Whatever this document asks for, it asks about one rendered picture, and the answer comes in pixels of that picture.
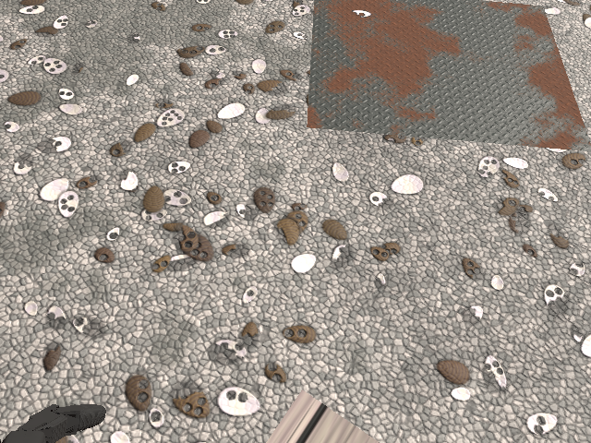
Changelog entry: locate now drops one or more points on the robot left hand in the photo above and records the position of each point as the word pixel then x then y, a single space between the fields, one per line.
pixel 54 422

